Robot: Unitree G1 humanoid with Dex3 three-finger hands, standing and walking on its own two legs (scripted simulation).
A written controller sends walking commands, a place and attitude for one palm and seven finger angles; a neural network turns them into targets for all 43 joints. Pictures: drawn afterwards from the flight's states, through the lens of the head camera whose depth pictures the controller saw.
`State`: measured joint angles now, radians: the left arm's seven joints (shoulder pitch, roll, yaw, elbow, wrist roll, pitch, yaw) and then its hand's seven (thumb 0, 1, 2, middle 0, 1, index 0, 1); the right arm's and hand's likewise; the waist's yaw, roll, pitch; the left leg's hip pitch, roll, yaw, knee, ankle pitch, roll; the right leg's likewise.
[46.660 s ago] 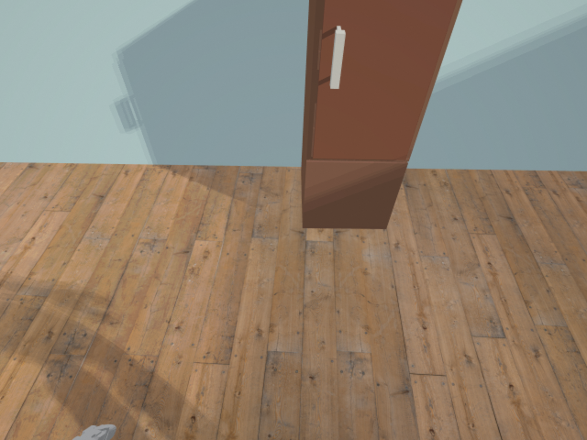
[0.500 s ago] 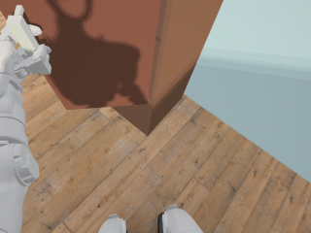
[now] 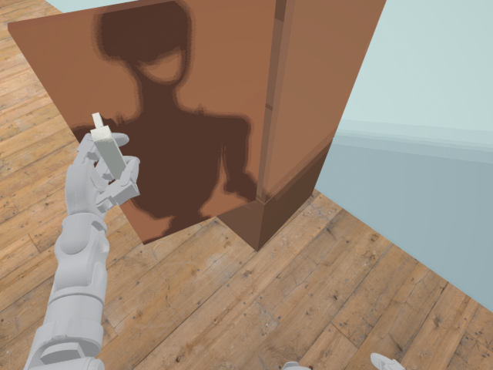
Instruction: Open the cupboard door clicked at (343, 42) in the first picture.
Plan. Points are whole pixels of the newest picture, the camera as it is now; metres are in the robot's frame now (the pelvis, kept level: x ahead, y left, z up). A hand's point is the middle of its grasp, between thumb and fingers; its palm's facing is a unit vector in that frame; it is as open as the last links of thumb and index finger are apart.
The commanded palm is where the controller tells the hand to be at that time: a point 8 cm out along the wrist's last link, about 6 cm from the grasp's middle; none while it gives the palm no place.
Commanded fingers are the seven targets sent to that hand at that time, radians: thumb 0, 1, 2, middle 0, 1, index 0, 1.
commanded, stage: pull the door open along its arc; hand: left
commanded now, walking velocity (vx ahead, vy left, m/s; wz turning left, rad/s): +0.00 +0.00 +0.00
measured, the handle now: (115, 157) +0.45 +0.22 +0.07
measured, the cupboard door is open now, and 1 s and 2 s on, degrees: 69 99 100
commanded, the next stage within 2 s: open thumb and fingers to let go in 0.54 s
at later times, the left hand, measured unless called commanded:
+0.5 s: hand (188, 226) +0.31 +0.09 +0.08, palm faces +0.43 -0.90 +0.02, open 6.7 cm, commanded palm +0.25 +0.12 +0.07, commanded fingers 0.00 0.90 0.90 -0.40 -1.35 -0.40 -1.35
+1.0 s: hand (208, 232) +0.30 +0.06 +0.08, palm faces +0.46 -0.89 -0.01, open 9.4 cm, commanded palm +0.26 +0.09 +0.07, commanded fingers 0.00 -0.43 0.33 -0.31 -1.21 -0.31 -1.21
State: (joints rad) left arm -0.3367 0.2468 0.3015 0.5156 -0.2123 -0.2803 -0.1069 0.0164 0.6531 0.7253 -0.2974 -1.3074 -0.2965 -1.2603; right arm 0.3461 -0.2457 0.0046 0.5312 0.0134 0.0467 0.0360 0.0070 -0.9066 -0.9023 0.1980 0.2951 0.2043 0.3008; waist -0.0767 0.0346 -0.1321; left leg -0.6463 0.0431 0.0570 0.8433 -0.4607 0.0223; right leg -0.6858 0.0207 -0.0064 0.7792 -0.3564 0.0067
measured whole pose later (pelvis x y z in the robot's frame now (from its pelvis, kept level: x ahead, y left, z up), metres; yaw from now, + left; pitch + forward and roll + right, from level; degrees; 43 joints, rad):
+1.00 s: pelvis -0.02 -0.05 +0.00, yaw +5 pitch +7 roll +1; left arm -0.13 -0.12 -0.14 0.28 0.07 -0.18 0.58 0.01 0.19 0.59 -0.35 -1.28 -0.33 -1.27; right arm 0.16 -0.18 0.01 0.61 -0.08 0.02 -0.01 0.01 -0.91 -0.90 0.20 0.30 0.20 0.30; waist 0.01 0.04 -0.10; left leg -0.54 0.02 -0.03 0.82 -0.41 -0.03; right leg -0.57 -0.01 -0.09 0.83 -0.38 -0.05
